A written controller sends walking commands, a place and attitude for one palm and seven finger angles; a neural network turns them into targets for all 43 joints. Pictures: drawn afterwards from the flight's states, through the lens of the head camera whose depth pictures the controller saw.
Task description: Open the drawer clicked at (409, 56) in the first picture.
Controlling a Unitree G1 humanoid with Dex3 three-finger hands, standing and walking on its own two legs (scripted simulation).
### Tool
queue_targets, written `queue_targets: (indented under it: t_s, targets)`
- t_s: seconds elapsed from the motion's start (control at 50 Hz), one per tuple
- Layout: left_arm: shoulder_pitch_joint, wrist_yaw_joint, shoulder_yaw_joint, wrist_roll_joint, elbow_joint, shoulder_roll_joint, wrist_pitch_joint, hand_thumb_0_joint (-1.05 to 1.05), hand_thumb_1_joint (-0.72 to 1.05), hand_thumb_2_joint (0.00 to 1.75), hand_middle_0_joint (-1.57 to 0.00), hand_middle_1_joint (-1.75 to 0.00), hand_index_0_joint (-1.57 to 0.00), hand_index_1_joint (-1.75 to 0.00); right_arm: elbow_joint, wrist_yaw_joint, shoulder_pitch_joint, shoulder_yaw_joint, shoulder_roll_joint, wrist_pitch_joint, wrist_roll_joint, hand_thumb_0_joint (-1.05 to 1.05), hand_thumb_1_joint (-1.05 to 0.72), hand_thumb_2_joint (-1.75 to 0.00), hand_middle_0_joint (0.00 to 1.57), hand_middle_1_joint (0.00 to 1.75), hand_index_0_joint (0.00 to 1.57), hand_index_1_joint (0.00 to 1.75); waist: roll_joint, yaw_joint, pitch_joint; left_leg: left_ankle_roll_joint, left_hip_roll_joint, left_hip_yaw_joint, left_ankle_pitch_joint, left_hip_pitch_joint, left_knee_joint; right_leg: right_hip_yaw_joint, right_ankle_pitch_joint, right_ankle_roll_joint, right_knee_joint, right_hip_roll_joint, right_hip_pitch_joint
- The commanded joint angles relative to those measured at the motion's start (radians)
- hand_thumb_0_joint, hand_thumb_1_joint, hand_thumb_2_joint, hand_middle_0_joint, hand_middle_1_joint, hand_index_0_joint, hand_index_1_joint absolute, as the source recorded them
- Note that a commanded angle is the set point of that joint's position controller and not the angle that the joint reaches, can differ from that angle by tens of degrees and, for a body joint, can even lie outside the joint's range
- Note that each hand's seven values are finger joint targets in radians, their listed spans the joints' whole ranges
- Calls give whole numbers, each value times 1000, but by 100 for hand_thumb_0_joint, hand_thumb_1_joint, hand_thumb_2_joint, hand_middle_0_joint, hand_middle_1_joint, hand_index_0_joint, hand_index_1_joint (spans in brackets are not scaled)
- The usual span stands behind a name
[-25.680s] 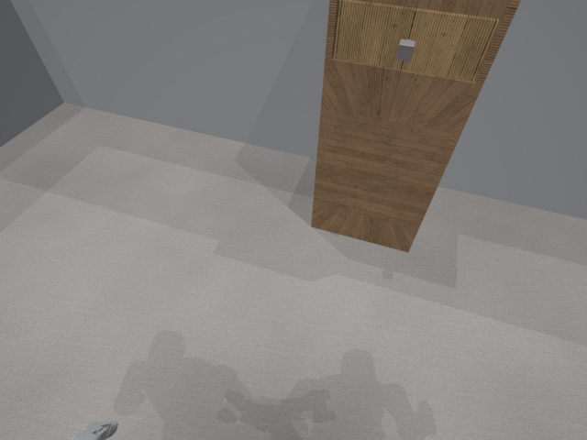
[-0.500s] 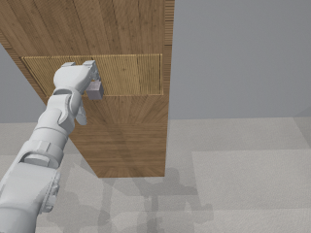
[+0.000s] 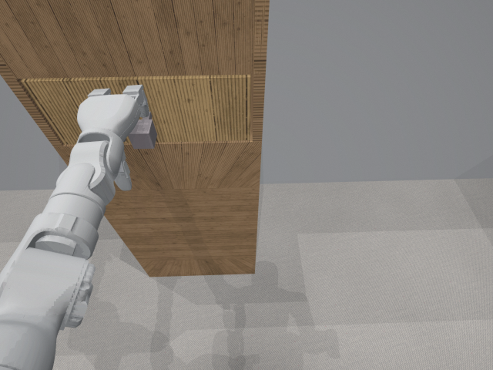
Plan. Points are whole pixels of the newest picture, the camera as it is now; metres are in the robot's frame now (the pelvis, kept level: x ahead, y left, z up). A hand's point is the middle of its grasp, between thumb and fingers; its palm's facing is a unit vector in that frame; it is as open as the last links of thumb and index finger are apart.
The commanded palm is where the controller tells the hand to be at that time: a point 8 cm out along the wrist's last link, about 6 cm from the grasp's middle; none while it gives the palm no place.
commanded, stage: lower the fingers behind the handle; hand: left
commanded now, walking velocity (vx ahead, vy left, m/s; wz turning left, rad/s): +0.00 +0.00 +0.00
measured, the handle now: (144, 127) +0.51 +0.19 +0.10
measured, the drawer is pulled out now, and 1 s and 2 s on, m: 0.00 0.00 0.00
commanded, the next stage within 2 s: lift the fingers back up to retry in 0.18 s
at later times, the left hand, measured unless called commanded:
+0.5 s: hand (121, 138) +0.47 +0.22 +0.11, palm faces -0.02 -0.03 -1.00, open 13.8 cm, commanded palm +0.45 +0.22 +0.17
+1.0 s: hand (113, 117) +0.47 +0.22 +0.16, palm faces +0.01 -0.05 -1.00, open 13.6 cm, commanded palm +0.45 +0.23 +0.22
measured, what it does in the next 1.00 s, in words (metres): stands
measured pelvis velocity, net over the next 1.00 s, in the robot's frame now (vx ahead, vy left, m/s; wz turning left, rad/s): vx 0.02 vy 0.00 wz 0.01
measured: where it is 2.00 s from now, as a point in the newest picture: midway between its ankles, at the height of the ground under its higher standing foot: outside the picture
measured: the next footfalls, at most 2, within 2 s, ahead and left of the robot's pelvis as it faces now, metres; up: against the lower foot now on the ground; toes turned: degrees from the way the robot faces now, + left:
none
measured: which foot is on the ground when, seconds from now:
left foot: down 0.00-1.00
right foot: down 0.00-1.00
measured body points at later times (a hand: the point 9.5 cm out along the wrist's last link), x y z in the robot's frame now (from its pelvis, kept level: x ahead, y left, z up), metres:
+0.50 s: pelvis +0.00 +0.00 +0.00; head +0.05 -0.01 +0.45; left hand +0.47 +0.22 +0.16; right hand +0.06 -0.27 -0.13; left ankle +0.01 +0.09 -0.72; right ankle -0.02 -0.10 -0.72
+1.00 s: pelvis +0.02 +0.00 +0.01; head +0.06 -0.02 +0.46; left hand +0.47 +0.22 +0.21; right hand +0.13 -0.25 -0.12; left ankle +0.01 +0.09 -0.72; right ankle -0.02 -0.10 -0.72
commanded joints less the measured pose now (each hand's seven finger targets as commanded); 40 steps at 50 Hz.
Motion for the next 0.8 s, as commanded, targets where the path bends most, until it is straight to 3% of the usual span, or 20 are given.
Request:
queue_targets:
  t_s: [0.0,0.08,0.14,0.2,0.22,0.28,0.38,0.4,0.44,0.56,0.6,0.64,0.66,0.74,0.78]
  targets:
    - [-295,-23,9,13,-96,129,-17,0,-50,30,-30,-120,-30,-120,-101,-13,35,-49,-143,-29,-2,0,-90,-90,20,30,20,30,-50,-26,-234,7,4,-33,196,217,-59,29,182,-12,-109,17,36]
    - [-285,-21,28,10,-63,162,-18,0,-50,30,-30,-120,-30,-120,-97,-18,38,-45,-147,-34,4,0,-90,-90,20,30,20,30,-87,-32,-189,10,2,-31,136,171,-64,34,143,-4,-119,14,28]
    - [-289,-15,11,14,-82,138,-26,0,-50,30,-30,-120,-30,-120,-99,-15,40,-46,-141,-38,1,0,-90,-90,20,30,20,30,-44,-27,-205,9,0,-31,152,194,-61,31,145,-8,-114,17,18]
    - [-307,-10,43,15,-70,184,-23,0,-50,30,-30,-120,-30,-120,-90,-18,47,-45,-150,-39,2,0,-90,-90,20,30,20,30,-77,-33,-207,11,2,-31,156,174,-60,34,160,-6,-115,15,36]
    - [-313,-9,18,14,-75,160,-20,0,-50,30,-30,-120,-30,-120,-96,-16,44,-44,-144,-40,4,0,-90,-90,20,30,20,30,-65,-36,-219,11,-2,-29,150,178,-57,37,157,-3,-114,15,32]
    - [-325,-7,30,16,-76,176,-12,0,-50,30,-30,-120,-30,-120,-94,-18,41,-43,-145,-41,5,0,-90,-90,20,30,20,30,-54,-36,-216,10,-1,-29,147,183,-57,37,153,-4,-116,14,25]
    - [-396,-8,69,5,-168,226,-23,0,-50,30,-30,-120,-30,-120,-100,-22,29,-45,-137,-43,3,0,-90,-90,20,30,20,30,-3,-22,-299,11,-1,-30,215,248,-62,38,209,-7,-111,15,83]
    - [-395,-12,85,-2,-188,241,-29,0,-50,30,-30,-120,-30,-120,-103,-23,28,-45,-139,-44,2,0,-90,-90,20,30,20,30,-32,-20,-315,14,-1,-32,238,249,-61,40,235,-6,-115,14,114]
    - [-398,-16,79,-11,-209,234,-34,0,-50,30,-30,-120,-30,-120,-107,-25,17,-43,-135,-44,5,0,-90,-90,20,30,20,30,-23,-18,-304,14,-3,-32,250,261,-69,38,253,-5,-118,15,118]
    - [-427,-15,132,-23,-298,294,-58,0,-50,30,-30,-120,-30,-120,-104,-30,-4,-45,-134,-54,5,0,-90,-90,20,30,20,30,2,-2,-317,14,-5,-36,310,315,-85,37,300,-9,-129,16,156]
    - [-452,-17,153,-31,-363,320,-74,0,-50,30,-30,-120,-30,-120,-103,-30,-6,-46,-137,-57,3,0,-90,-90,20,30,20,30,7,4,-374,13,-1,-43,379,354,-83,35,344,-12,-122,16,186]
    - [-438,-15,139,-39,-430,290,-78,0,-50,30,-30,-120,-30,-120,-108,-23,-20,-52,-128,-60,3,0,-90,-90,20,30,20,30,60,14,-409,10,-1,-45,456,418,-78,32,384,-13,-119,19,185]
    - [-415,-15,158,-39,-420,306,-70,0,-50,30,-30,-120,-30,-120,-101,-23,-24,-52,-129,-59,4,0,-90,-90,20,30,20,30,45,15,-388,9,2,-48,473,421,-77,27,387,-13,-120,21,180]
    - [-445,-26,105,-56,-444,250,-27,0,-50,30,-30,-120,-30,-120,-89,-13,-47,-50,-133,-59,11,0,-90,-90,20,30,20,30,33,3,-349,4,9,-59,487,453,-96,16,366,-13,-136,22,155]
    - [-444,-38,139,-57,-448,301,-8,0,-50,30,-30,-120,-30,-120,-90,-15,-61,-45,-137,-57,12,0,-90,-90,20,30,20,30,30,15,-363,4,4,-56,487,452,-103,19,383,-14,-140,19,194]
